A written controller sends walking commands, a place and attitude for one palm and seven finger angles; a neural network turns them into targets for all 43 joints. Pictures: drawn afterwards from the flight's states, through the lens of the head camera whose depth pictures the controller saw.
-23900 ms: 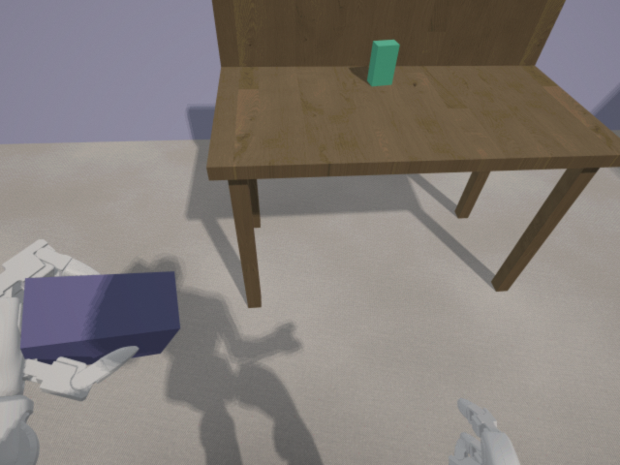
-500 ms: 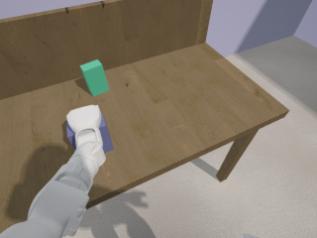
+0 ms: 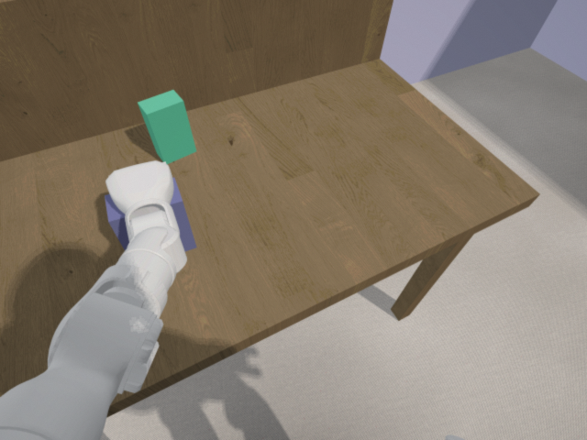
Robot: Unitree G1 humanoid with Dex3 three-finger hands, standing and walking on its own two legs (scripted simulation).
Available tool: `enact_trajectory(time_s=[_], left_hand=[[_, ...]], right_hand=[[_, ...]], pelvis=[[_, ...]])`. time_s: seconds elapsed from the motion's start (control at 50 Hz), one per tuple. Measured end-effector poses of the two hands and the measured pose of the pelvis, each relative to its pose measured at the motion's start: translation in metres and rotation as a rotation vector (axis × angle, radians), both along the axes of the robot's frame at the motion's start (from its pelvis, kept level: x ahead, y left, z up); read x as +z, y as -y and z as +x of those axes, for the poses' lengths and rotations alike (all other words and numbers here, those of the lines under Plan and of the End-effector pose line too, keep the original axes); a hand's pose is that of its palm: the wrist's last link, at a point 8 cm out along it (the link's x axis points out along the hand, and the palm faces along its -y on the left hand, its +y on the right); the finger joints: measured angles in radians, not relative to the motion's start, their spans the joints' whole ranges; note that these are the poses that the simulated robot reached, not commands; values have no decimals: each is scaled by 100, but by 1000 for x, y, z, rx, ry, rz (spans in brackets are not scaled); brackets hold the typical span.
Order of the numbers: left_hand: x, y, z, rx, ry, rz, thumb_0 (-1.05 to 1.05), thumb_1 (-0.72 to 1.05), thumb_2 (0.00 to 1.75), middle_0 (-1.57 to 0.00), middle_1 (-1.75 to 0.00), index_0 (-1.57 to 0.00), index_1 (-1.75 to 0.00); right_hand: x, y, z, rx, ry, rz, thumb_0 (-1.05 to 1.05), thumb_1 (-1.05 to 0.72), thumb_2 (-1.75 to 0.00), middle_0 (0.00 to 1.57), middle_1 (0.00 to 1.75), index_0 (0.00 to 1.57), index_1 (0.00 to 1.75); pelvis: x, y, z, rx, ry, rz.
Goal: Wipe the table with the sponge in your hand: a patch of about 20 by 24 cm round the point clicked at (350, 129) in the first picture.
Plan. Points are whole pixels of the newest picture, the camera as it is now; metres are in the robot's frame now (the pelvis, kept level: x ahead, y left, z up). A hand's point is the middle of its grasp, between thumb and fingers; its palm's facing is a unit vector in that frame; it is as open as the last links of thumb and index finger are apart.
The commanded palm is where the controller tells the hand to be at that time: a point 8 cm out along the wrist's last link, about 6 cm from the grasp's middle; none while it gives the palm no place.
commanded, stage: wipe forward along the third lane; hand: left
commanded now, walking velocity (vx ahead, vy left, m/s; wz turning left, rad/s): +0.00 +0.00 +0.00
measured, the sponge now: (157, 231) +0.44 +0.22 -0.02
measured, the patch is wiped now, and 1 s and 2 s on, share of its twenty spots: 1.00 1.00 1.00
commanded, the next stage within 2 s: wipe back along the third lane in 0.16 s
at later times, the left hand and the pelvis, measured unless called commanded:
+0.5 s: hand (147, 201) +0.47 +0.23 +0.02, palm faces -0.07 +0.01 -1.00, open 9.6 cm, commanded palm +0.43 +0.20 +0.05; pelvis +0.01 +0.02 +0.00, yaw -1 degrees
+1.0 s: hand (161, 225) +0.42 +0.20 +0.02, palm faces -0.06 -0.01 -1.00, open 9.6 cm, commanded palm +0.38 +0.17 +0.05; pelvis +0.03 +0.01 +0.01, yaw +1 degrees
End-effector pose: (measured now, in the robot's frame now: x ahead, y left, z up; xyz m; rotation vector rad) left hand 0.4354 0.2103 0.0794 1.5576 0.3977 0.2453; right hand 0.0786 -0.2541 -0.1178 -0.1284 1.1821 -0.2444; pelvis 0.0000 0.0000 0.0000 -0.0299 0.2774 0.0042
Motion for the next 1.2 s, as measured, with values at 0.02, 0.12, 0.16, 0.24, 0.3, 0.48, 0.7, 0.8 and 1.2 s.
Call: enact_trajectory(time_s=[0.02, 0.12, 0.16, 0.24, 0.3, 0.48, 0.7, 0.8, 1.2], left_hand=[[0, -1, 2, 2, -1, 0, 1, -48, 108, -78, -139, -79, -139], [0, -6, 12, 3, -6, 2, 1, -48, 108, -78, -139, -79, -139], [0, -8, 16, 5, -6, -2, 1, -48, 108, -78, -139, -79, -139], [0, -13, 23, 8, -7, -4, 1, -48, 108, -78, -139, -79, -139], [0, -15, 27, 4, -8, 4, 1, -48, 108, -78, -139, -79, -139], [-2, -13, 20, -24, 29, 13, 0, -47, 108, -78, -139, -78, -140], [0, 0, -3, -29, 42, 0, 0, -47, 108, -77, -140, -77, -140], [0, 6, -14, -26, 44, -5, 0, -46, 108, -77, -140, -77, -140], [0, 32, -47, -18, 38, -10, 1, -46, 108, -76, -141, -76, -141]], right_hand=[[0, -1, -2, -3, -6, 0, 0, -91, -90, 20, 30, 20, 30], [-2, -3, -15, -19, -36, -4, 0, -91, -90, 20, 30, 20, 30], [-2, -4, -20, -25, -48, -7, 0, -91, -90, 20, 30, 20, 30], [-2, -4, -30, -37, -70, -14, 0, -91, -90, 20, 30, 20, 30], [-2, -4, -37, -45, -84, -19, 0, -91, -90, 20, 30, 20, 30], [-3, -11, -36, -46, -107, 8, 0, -91, -90, 20, 30, 20, 30], [2, -29, 32, 32, 11, 62, 0, -91, -90, 20, 30, 20, 30], [10, -36, 69, 81, 80, 72, 0, -91, -90, 20, 30, 20, 30], [23, -27, 110, 136, 126, 85, 0, -91, -90, 20, 30, 20, 30]], pelvis=[[0, -1, 0, 0, -3, -1], [-2, -5, 2, -4, -19, -6], [-2, -7, 2, -6, -25, -8], [-3, -9, 3, -8, -35, -11], [-4, -11, 4, -8, -44, -14], [-2, -16, 10, -12, -33, -18], [4, -19, 20, -4, 15, -13], [6, -17, 23, 4, 37, -8], [12, 0, 28, 17, 98, 8]])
